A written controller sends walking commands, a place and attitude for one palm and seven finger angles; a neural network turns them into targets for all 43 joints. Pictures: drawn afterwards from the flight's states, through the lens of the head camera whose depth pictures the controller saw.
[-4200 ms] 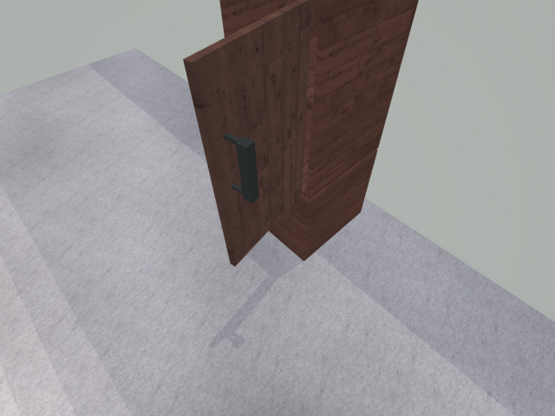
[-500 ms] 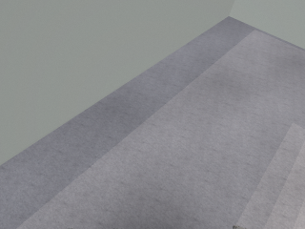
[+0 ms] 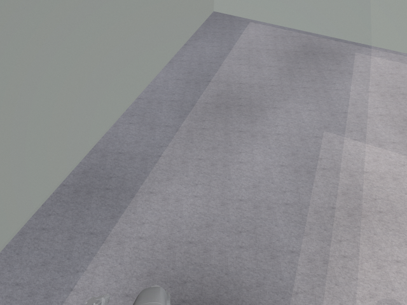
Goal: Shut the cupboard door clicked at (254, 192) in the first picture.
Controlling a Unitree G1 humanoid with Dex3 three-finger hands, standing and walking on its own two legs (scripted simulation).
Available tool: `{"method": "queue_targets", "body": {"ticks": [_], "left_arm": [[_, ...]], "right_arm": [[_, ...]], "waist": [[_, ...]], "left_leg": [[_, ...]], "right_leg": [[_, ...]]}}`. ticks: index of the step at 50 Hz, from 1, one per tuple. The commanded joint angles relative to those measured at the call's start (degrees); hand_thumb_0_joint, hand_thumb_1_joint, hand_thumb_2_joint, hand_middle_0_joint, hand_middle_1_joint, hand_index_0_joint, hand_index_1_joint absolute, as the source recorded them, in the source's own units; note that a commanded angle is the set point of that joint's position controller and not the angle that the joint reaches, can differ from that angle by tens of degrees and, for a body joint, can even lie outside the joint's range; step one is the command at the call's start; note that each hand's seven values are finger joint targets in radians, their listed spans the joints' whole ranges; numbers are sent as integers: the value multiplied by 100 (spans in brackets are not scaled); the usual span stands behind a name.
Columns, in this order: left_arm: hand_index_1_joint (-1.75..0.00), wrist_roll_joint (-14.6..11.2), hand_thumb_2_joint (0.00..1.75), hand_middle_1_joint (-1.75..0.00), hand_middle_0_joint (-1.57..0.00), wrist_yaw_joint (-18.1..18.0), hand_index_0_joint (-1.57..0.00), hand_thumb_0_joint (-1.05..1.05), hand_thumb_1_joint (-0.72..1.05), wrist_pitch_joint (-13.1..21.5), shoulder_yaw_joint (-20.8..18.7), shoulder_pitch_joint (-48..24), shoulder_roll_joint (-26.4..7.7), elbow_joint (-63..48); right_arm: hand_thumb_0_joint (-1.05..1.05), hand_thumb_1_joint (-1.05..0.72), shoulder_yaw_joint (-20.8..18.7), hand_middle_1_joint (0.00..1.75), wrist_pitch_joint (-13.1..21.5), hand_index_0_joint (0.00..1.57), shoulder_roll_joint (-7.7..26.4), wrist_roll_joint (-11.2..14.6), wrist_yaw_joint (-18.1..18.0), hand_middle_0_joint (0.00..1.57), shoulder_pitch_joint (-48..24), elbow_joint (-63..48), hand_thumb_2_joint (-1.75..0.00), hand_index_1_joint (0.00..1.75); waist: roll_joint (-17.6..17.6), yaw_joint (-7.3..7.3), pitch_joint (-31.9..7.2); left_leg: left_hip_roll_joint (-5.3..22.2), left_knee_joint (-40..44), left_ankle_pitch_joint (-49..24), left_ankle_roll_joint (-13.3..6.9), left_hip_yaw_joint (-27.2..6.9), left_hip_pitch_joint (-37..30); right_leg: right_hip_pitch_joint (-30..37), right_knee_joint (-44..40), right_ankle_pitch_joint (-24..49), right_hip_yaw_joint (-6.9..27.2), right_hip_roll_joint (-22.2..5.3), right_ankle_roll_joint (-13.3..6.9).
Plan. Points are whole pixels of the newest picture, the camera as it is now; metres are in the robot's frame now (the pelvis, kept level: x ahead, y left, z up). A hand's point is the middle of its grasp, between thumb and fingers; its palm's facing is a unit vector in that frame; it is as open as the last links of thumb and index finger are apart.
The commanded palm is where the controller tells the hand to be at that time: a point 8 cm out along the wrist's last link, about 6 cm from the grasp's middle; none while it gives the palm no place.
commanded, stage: walk around to get in front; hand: left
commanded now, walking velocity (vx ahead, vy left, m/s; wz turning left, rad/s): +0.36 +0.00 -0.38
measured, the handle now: out of the picture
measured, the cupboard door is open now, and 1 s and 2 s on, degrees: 100 100 100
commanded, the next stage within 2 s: walk to a spot facing it in 0.74 s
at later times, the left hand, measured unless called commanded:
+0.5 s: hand (150, 204) +0.37 +0.16 -0.16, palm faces -0.27 -0.95 -0.18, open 7.4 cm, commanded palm none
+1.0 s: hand (179, 181) +0.46 +0.09 -0.18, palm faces -0.20 -0.96 -0.19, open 7.3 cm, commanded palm none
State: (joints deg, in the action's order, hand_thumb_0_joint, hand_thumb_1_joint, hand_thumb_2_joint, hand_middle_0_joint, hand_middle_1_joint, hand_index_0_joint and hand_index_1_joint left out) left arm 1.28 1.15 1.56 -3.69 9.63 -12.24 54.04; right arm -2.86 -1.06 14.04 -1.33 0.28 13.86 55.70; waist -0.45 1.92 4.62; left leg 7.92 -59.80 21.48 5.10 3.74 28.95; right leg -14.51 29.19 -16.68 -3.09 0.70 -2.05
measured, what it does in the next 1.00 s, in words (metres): walks ahead, turning right: left foot, then right foot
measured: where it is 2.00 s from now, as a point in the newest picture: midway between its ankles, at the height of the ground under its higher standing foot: (242, 225)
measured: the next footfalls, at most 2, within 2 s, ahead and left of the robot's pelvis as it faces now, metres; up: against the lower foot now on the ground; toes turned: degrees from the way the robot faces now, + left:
left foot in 0.18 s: +0.21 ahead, +0.13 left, +0.00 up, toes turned +1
right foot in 0.58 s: +0.34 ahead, -0.16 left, +0.00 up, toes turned -24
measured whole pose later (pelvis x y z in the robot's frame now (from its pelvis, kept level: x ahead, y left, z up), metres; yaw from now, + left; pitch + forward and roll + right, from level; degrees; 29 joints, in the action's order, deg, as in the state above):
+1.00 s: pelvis +0.43 -0.09 +0.00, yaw -15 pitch -1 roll -1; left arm 0.9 -0.8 3.9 -2.3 18.8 -9.9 64.7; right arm -1.7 1.4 8.9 -0.9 1.0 7.7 58.0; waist 0.4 -0.5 2.8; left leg 3.6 -35.6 8.0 1.3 6.4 26.6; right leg 0.4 22.2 -21.6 -8.3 1.1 -1.9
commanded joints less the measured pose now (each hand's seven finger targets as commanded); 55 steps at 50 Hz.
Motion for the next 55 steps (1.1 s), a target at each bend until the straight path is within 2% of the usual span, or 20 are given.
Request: {"method": "queue_targets", "body": {"ticks": [1,5,7,9,10,13,16,24,27,28,29,30,32,36,45,49,50,51,52,55], "left_arm": [[-30,8,90,-30,-20,-18,-20,0,90,173,-267,336,-1084,-121],[-30,-5,90,-30,-20,-9,-20,0,90,161,-292,467,-1097,10],[-30,-40,90,-30,-20,-6,-20,0,90,138,-272,254,-899,-62],[-30,-92,90,-30,-20,76,-20,0,90,129,-129,377,-326,-307],[-30,-3,90,-30,-20,56,-20,0,90,137,-124,51,-466,-394],[-30,64,90,-30,-20,178,-20,0,90,101,-162,-104,-301,-247],[-30,71,90,-30,-20,233,-20,0,90,-39,-96,73,-77,-159],[-30,63,90,-30,-20,252,-20,0,90,-77,-21,-819,-75,-344],[-30,66,90,-30,-20,217,-20,0,90,-15,-96,0,-328,-54],[-30,78,90,-30,-20,164,-20,0,90,61,-196,986,-690,245],[-30,90,90,-30,-20,52,-20,0,90,125,-410,2031,-1426,498],[-30,-85,90,-30,-20,-21,-20,0,90,83,-395,2011,-1614,524],[-30,-91,90,-30,-20,-98,-20,0,90,107,-240,1095,-1078,310],[-30,-28,90,-30,-20,-109,-20,0,90,261,-72,488,-549,283],[-30,-37,90,-30,-20,-161,-20,0,90,373,20,1052,-455,801],[-30,-58,90,-30,-20,-259,-20,0,90,298,49,972,-468,824],[-30,-58,90,-30,-20,-272,-20,0,90,247,57,1039,-436,772],[-30,-140,90,-30,-20,-285,-20,0,90,195,58,1393,-264,639],[-30,-105,90,-30,-20,-324,-20,0,90,183,96,1220,-236,429],[-30,-37,90,-30,-20,-238,-20,0,90,-8,-2,588,-256,205]], "right_arm": [[0,-90,-81,30,298,20,226,-1,50,20,-274,-633,-90,30],[0,-90,-91,30,424,20,252,20,39,20,-483,-718,-90,30],[0,-90,-158,30,507,20,536,-2,-49,20,265,-450,-90,30],[0,-90,-366,30,535,20,1564,-174,-164,20,1783,-145,-90,30],[0,-90,-300,30,470,20,1377,-133,-164,20,1589,-184,-90,30],[0,-90,-110,30,578,20,650,-108,-175,20,675,-361,-90,30],[0,-90,-63,30,655,20,486,-66,-195,20,710,-179,-90,30],[0,-90,-95,30,504,20,571,-108,-111,20,1067,146,-90,30],[0,-90,-72,30,453,20,661,-69,-111,20,938,195,-90,30],[0,-90,-43,30,471,20,598,-1,-81,20,780,145,-90,30],[0,-90,30,30,495,20,245,115,-51,20,669,-76,-90,30],[0,-90,-21,30,474,20,313,118,-50,20,292,-285,-90,30],[0,-90,-78,30,444,20,305,52,-76,20,103,-131,-90,30],[0,-90,-40,30,254,20,-104,-29,-11,20,734,298,-90,30],[0,-90,4,30,306,20,-214,56,82,20,-409,-20,-90,30],[0,-90,12,30,331,20,-17,14,18,20,209,248,-90,30],[0,-90,-54,30,341,20,325,-20,-6,20,746,364,-90,30],[0,-90,-137,30,332,20,807,-79,-73,20,1186,362,-90,30],[0,-90,-179,30,257,20,1016,-31,-115,20,1433,408,-90,30],[0,-90,-111,30,210,20,715,12,-189,20,258,-46,-90,30]], "waist": [[693,-180,-517],[703,-211,-451],[294,232,-492],[-2036,734,-1306],[-1442,640,-933],[-723,106,-166],[-999,-64,-495],[-852,85,-64],[-539,-434,-432],[-40,-912,-926],[1590,-1309,-1642],[1410,-1199,-1380],[1031,-729,-651],[609,-48,-472],[693,-231,-175],[569,156,-372],[-68,320,-731],[-1236,353,-1312],[-1205,431,-1330],[-873,-2,-634]], "left_leg": [[-153,1321,-547,-31,62,80],[-443,2502,-769,-119,218,-647],[-392,3245,-1070,-251,177,-2289],[2138,4486,447,-1321,-3137,-3933],[2367,4653,908,-1580,-3473,-3373],[1671,4867,-157,-1167,-1819,-2151],[1167,4629,-2095,-967,-279,-2418],[1180,4590,-2035,-954,560,-2245],[981,3286,-3109,-760,837,-1950],[692,1938,-3148,-544,1090,-1129],[-142,-171,-137,-264,1287,539],[-305,-1219,1398,-276,377,1160],[221,-1380,321,-274,-237,1208],[232,62,-351,-162,6,83],[-199,1976,-1077,-285,210,159],[-572,2869,-1986,-561,286,-1257],[-233,2942,-3504,-788,-214,-2240],[1031,2887,-5481,-1536,-1790,-3441],[1668,3400,-5752,-2040,-2556,-3084],[1292,4229,-2441,-1746,-2552,-1467]], "right_leg": [[528,-1379,1014,1348,-1267,-936],[634,-1055,1156,1492,-1169,-766],[-347,-234,1086,1192,-809,-487],[-2242,3286,-1768,91,348,41],[-2621,4183,-1675,559,-75,-32],[-2684,4621,-271,526,-618,107],[-2312,3621,83,214,-643,224],[-1246,1102,430,-441,-425,99],[430,409,470,-682,-67,-133],[2048,163,317,-219,-319,-367],[3449,-522,18,2277,-2044,-975],[3031,-1357,521,3371,-2706,-1342],[1683,-1492,500,2482,-2329,-1148],[390,-1694,1470,865,-1551,-878],[1325,-1378,3423,268,-1510,-685],[1211,-37,4471,-365,-1345,-209],[620,1036,3566,-551,-1076,62],[-676,2455,765,-735,-433,373],[-838,3813,-2211,-276,-47,315],[-1583,4339,-1270,450,-549,443]]}}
